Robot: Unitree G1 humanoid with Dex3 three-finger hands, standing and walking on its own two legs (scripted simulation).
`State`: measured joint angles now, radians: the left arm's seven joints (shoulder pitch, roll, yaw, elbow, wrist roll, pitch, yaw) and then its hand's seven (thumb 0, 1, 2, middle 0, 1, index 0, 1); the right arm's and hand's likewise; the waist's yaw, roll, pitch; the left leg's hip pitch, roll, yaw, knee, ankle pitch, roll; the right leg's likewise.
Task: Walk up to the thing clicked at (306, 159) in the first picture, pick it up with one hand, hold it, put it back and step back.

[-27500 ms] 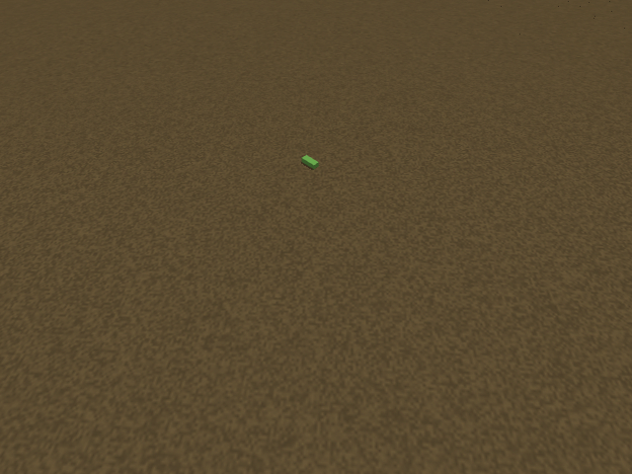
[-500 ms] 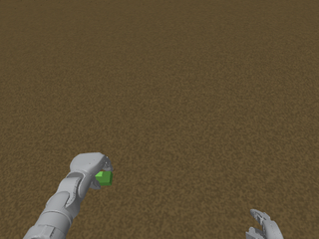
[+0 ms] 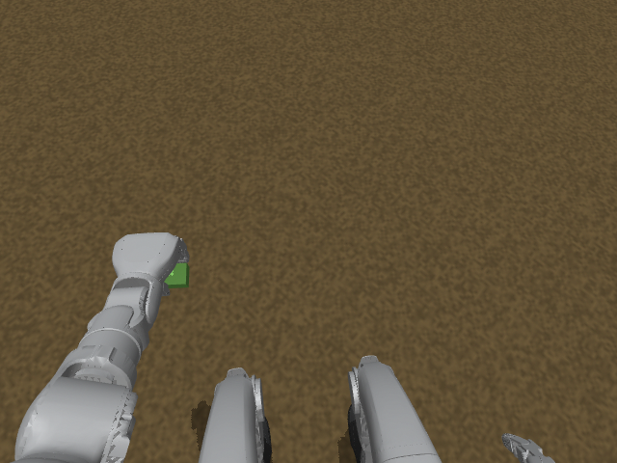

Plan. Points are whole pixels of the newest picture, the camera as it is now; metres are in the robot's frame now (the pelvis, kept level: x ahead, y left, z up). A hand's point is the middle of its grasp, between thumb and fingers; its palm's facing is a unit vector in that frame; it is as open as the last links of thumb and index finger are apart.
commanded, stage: crouch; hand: left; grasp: from above
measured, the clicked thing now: (159, 276) +0.41 +0.23 -0.14
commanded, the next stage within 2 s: lower in 1.42 s
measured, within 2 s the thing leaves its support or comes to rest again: neither
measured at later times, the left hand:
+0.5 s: hand (187, 299) +0.43 +0.23 -0.32, palm faces -0.43 +0.01 -0.90, open 6.4 cm
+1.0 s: hand (198, 303) +0.44 +0.23 -0.41, palm faces -0.45 -0.01 -0.89, open 6.4 cm
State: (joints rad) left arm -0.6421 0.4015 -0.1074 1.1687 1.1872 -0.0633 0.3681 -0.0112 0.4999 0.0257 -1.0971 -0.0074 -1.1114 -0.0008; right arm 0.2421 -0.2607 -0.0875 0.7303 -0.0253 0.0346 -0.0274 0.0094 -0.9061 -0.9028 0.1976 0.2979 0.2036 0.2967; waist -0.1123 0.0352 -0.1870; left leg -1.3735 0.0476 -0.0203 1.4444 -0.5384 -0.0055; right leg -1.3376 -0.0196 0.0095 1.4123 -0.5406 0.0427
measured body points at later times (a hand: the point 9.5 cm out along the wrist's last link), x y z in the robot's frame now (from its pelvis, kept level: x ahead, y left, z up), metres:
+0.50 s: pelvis -0.02 +0.00 -0.17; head +0.19 +0.03 +0.22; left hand +0.45 +0.23 -0.27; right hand +0.04 -0.28 -0.30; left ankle +0.06 +0.12 -0.58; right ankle +0.06 -0.15 -0.58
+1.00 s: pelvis -0.03 +0.00 -0.25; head +0.20 +0.03 +0.14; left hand +0.46 +0.22 -0.35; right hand +0.01 -0.28 -0.36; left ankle +0.06 +0.12 -0.58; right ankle +0.06 -0.15 -0.58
